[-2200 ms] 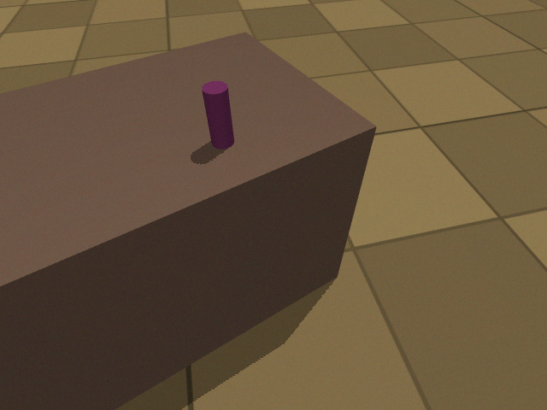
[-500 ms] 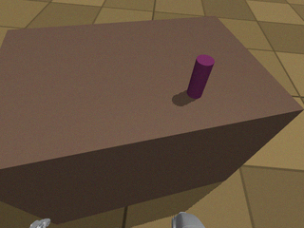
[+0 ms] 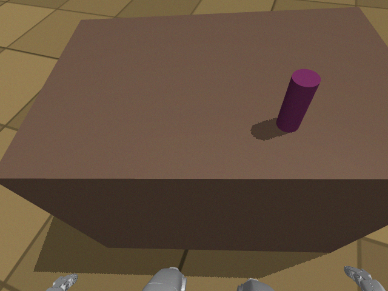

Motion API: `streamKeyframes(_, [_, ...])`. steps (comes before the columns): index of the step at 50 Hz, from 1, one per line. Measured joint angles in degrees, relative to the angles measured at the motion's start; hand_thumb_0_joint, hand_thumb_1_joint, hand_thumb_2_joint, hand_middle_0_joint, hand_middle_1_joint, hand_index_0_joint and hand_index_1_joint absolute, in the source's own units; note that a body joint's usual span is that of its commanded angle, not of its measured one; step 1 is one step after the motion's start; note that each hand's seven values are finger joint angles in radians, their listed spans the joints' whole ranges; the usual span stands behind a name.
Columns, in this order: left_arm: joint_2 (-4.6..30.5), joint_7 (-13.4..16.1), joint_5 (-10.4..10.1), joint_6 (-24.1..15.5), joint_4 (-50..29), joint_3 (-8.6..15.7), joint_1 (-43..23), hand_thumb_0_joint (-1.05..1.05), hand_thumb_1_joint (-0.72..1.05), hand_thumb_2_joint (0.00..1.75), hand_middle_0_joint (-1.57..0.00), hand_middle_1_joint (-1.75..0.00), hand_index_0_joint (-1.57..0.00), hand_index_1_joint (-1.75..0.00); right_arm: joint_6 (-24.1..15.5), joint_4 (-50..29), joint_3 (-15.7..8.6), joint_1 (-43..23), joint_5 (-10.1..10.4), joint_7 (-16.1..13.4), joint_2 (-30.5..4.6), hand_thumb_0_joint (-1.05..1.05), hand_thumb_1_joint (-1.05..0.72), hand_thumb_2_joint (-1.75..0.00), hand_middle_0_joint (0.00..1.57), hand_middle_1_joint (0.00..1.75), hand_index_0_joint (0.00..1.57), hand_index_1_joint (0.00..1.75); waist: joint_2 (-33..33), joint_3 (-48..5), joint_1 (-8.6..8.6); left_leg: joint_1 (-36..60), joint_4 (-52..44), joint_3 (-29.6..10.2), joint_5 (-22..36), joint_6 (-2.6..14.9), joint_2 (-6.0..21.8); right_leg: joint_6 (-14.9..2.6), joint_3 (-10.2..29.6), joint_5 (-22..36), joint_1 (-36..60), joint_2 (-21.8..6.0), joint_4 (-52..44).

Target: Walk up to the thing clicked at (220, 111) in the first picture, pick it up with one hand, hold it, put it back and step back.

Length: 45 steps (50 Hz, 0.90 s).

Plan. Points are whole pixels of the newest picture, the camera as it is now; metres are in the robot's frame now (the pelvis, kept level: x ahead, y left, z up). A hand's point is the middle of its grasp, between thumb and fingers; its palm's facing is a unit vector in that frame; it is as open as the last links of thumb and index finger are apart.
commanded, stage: walk up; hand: right
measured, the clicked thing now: (295, 103) +0.49 -0.18 +0.07
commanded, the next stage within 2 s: stand in 1.60 s
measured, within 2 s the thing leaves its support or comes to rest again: neither
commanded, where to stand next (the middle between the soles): +0.03 +0.02 m, yaw +1 degrees
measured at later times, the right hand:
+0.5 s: hand out of the picture +0.09 -0.23 -0.14, palm faces -0.14 +0.93 -0.35, open 7.4 cm
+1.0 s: hand out of the picture +0.08 -0.22 -0.13, palm faces -0.10 +0.94 -0.34, open 7.4 cm
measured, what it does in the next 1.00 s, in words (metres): steps on the spot: left foot, then right foot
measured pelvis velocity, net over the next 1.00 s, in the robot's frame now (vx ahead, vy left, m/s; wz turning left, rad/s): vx -0.03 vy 0.02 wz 0.08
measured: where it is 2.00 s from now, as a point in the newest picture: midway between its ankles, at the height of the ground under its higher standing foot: outside the picture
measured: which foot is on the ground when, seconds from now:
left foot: up 0.00-0.10, down 0.12-1.00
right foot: down 0.00-0.14, up 0.16-0.36, down 0.38-1.00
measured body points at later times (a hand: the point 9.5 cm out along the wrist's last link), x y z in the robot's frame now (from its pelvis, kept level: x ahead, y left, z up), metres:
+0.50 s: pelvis -0.04 +0.01 +0.00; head -0.02 +0.01 +0.45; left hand -0.03 +0.33 -0.11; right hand +0.10 -0.28 -0.12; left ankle -0.02 +0.14 -0.71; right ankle -0.03 -0.12 -0.72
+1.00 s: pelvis -0.03 +0.02 +0.02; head -0.03 +0.03 +0.47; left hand +0.04 +0.34 -0.10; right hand +0.08 -0.27 -0.10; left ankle -0.02 +0.14 -0.72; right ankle -0.03 -0.12 -0.72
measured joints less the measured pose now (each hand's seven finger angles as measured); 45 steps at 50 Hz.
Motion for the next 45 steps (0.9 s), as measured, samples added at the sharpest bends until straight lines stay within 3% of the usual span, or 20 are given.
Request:
streamKeyframes(3, [1.7, -0.1, -0.1, 0.3, 0.1, 0.3, 0.5, 0.00, 0.90, 0.89, -0.21, -0.31, -0.20, -0.30, -0.1, 0.4, 0.2, -0.2, -0.3, 0.7, 0.9, 0.01, -0.90, -0.90, 0.20, 0.30, 0.21, 0.30, -0.9, -0.1, 0.12, 2.8, -7.7, 1.9, 1.5, 0.26, 0.9, 0.32, -1.3, -0.8, -0.6, -1.1, 2.0])
streamKeyframes(5, [2.7, -0.2, -0.4, 0.8, 0.5, 0.6, 0.7, 0.00, 0.90, 0.89, -0.21, -0.31, -0.20, -0.30, -0.4, 0.6, 0.2, 0.0, -0.4, 1.1, 1.3, 0.01, -0.90, -0.90, 0.20, 0.30, 0.21, 0.30, -1.5, -0.4, 0.06, 5.7, -14.1, 3.0, 5.4, 1.05, 1.0, 0.83, -1.9, -1.6, -1.5, -1.8, 4.2])
streamKeyframes(7, [3.9, -0.1, -0.6, 1.4, 1.6, 0.9, 0.5, 0.00, 0.90, 0.89, -0.21, -0.30, -0.20, -0.30, -0.7, 1.5, 0.2, -0.2, -0.9, 1.3, 2.6, 0.01, -0.90, -0.90, 0.20, 0.30, 0.21, 0.30, -4.0, 0.1, 0.31, 6.9, -15.5, 4.2, 7.1, 1.33, -0.7, 1.54, -0.8, -2.6, -2.4, -3.7, 6.9])
streamKeyframes(8, [4.0, 0.0, -0.8, 1.9, 2.3, 1.0, 0.6, 0.00, 0.90, 0.89, -0.21, -0.30, -0.20, -0.30, -0.8, 1.6, 0.4, 0.0, -1.2, 1.4, 3.1, 0.01, -0.90, -0.90, 0.20, 0.30, 0.21, 0.30, -4.7, -0.2, 0.57, 6.9, -15.2, 4.7, 7.0, 1.46, -1.1, 1.67, 0.4, -4.6, -2.8, -3.5, 8.0])
streamKeyframes(10, [3.5, 0.3, -1.1, 2.6, 4.1, 0.9, 1.0, 0.00, 0.90, 0.89, -0.21, -0.30, -0.20, -0.30, -0.9, 1.8, 0.9, 0.9, -1.3, 1.7, 3.2, 0.01, -0.90, -0.90, 0.20, 0.30, 0.21, 0.30, -3.6, -1.5, -0.50, 6.1, -14.2, 3.4, 6.7, 2.14, -0.4, 1.72, 2.9, -12.0, -3.4, -0.6, 11.6])
streamKeyframes(12, [3.2, 0.1, -1.5, 2.7, 5.2, 0.9, 1.3, 0.01, 0.90, 0.89, -0.21, -0.30, -0.20, -0.30, -0.8, 2.4, 1.2, 1.4, -1.2, 1.6, 3.6, 0.01, -0.90, -0.90, 0.20, 0.30, 0.21, 0.30, -2.9, -2.4, -1.47, 5.9, -14.9, 2.0, 7.5, 2.43, 0.0, 1.58, 4.7, -13.7, -3.1, 1.3, 14.5])
streamKeyframes(15, [3.2, -0.1, -1.7, 2.0, 6.1, 0.9, 2.0, 0.01, 0.91, 0.89, -0.21, -0.30, -0.20, -0.30, -0.9, 3.2, 1.8, 1.4, -0.9, 1.4, 4.0, 0.01, -0.90, -0.90, 0.20, 0.30, 0.21, 0.30, -3.1, -3.4, -1.52, 5.4, -16.4, 1.9, 9.0, 1.98, 0.0, 1.42, 6.7, -11.6, -1.5, 2.0, 13.5])
streamKeyframes(18, [2.8, 0.0, -1.5, 1.1, 7.2, 0.7, 2.6, 0.01, 0.91, 0.89, -0.21, -0.30, -0.20, -0.30, -0.7, 3.5, 1.9, 0.7, -1.1, 1.7, 3.8, 0.01, -0.90, -0.90, 0.20, 0.30, 0.21, 0.30, -2.4, -4.0, -1.55, 4.1, -16.1, 1.9, 9.3, 1.65, 0.4, 1.59, 6.7, -10.2, 3.3, 2.5, 4.2])
streamKeyframes(21, [0.8, 0.4, -0.5, -0.2, 8.8, 0.0, 2.3, 0.01, 0.91, 0.89, -0.21, -0.30, -0.20, -0.30, 0.0, 4.4, 1.5, -0.5, -0.5, 1.6, 2.8, 0.01, -0.90, -0.90, 0.20, 0.30, 0.21, 0.30, 1.9, -3.0, -1.77, 3.7, -14.3, -0.3, 9.0, 1.41, 2.7, 3.10, 4.7, -2.9, 6.8, 5.2, -2.2])
streamKeyframes(23, [0.6, 0.2, 0.1, -1.0, 9.0, -0.7, 3.1, 0.01, 0.90, 0.89, -0.21, -0.30, -0.20, -0.30, 0.5, 5.4, 1.5, -0.5, -0.4, 1.6, 3.2, 0.01, -0.90, -0.90, 0.20, 0.30, 0.21, 0.30, 1.6, -4.0, -1.14, 3.5, -13.4, 0.0, 4.6, 1.94, 1.9, 3.02, 5.2, -2.7, 6.5, 4.6, -2.5])
streamKeyframes(25, [0.7, 0.0, 0.2, -1.0, 9.4, -1.0, 3.4, 0.01, 0.90, 0.89, -0.21, -0.30, -0.20, -0.30, 0.1, 6.3, 1.4, -0.5, -0.4, 1.9, 3.4, 0.01, -0.90, -0.90, 0.20, 0.30, 0.21, 0.30, 0.4, -4.5, -0.99, 5.0, -15.1, 1.2, 3.6, 2.28, 1.3, 2.99, 6.1, -2.8, 6.3, 3.3, -2.4])
streamKeyframes(27, [0.5, 0.0, 0.0, -1.0, 10.0, -1.5, 2.9, 0.01, 0.90, 0.89, -0.21, -0.30, -0.20, -0.30, -0.6, 7.2, 0.9, -0.2, -0.2, 2.2, 2.9, 0.01, -0.90, -0.90, 0.20, 0.30, 0.21, 0.30, 0.9, -4.7, -1.85, 6.6, -19.5, 1.0, 11.2, 2.00, 1.5, 3.83, 5.4, -2.8, 6.6, 2.6, -2.5])
streamKeyframes(28, [0.4, 0.0, -0.2, -1.0, 10.2, -1.6, 2.3, 0.01, 0.90, 0.89, -0.21, -0.30, -0.20, -0.30, -0.8, 7.8, 0.7, -0.3, -0.3, 2.2, 2.9, 0.01, -0.90, -0.90, 0.20, 0.30, 0.21, 0.30, 0.7, -4.5, -1.86, 6.9, -19.9, 1.3, 12.3, 1.46, 1.2, 4.15, 5.6, -2.7, 6.7, 2.2, -2.5])
streamKeyframes(45, [1.2, -0.3, -1.3, -1.4, 14.4, -2.8, -4.4, 0.00, 0.90, 0.89, -0.21, -0.30, -0.20, -0.30, -1.5, 15.5, 2.9, -2.0, -0.2, 2.7, 5.6, 0.01, -0.90, -0.90, 0.20, 0.30, 0.21, 0.30, -1.8, -6.6, -2.89, 11.8, -29.1, 1.9, 15.1, 0.71, 1.8, 4.47, 6.0, 2.6, 12.1, 2.8, -13.6])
